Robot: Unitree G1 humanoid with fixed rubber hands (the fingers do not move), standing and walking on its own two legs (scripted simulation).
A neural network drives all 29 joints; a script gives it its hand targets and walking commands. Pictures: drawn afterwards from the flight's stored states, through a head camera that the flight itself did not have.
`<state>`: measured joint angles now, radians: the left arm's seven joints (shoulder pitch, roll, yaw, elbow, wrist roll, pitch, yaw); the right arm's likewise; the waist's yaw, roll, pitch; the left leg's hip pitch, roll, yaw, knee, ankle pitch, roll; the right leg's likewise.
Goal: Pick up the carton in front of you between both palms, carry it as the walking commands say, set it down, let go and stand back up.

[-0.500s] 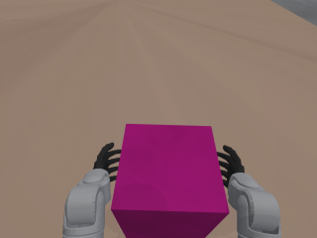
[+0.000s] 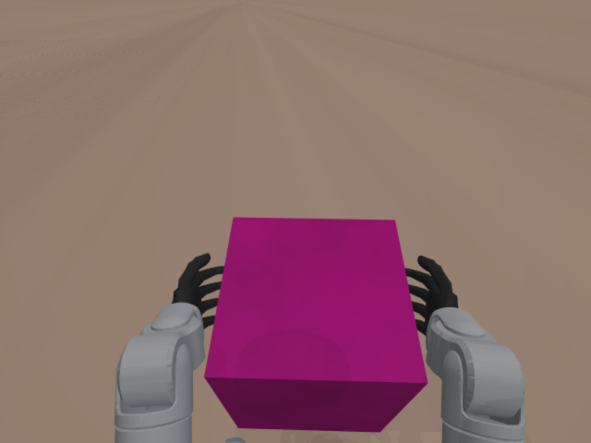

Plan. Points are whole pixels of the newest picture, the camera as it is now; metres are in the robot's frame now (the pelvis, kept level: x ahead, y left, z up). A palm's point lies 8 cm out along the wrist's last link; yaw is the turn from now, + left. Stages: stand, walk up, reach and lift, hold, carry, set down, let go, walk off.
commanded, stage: carry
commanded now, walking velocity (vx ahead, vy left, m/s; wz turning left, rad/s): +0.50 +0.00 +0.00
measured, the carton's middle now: (311, 331) +0.28 +0.00 +0.01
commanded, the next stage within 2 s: none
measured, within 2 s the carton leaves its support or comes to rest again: neither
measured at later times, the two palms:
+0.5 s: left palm (217, 160) +0.60 +0.18 +0.07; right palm (376, 157) +0.59 -0.12 +0.08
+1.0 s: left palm (241, 102) +0.80 +0.16 +0.08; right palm (374, 100) +0.80 -0.14 +0.08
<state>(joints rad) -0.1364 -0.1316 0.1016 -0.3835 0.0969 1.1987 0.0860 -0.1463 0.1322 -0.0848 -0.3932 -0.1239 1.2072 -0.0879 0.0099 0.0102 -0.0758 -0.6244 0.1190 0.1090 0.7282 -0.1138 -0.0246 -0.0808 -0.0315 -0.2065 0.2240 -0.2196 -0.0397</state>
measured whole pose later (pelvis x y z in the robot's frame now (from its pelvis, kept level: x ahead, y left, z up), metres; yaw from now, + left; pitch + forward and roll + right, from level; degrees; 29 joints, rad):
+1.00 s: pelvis +0.53 +0.02 -0.02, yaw +0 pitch +4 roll -1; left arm -0.18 -0.14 0.11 -0.31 0.12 1.20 0.08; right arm -0.18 0.14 -0.12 -0.33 -0.13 1.21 -0.09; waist 0.00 0.02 -0.12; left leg -0.16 0.07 0.11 0.49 -0.38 -0.03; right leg -0.33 -0.03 -0.22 0.50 -0.24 -0.05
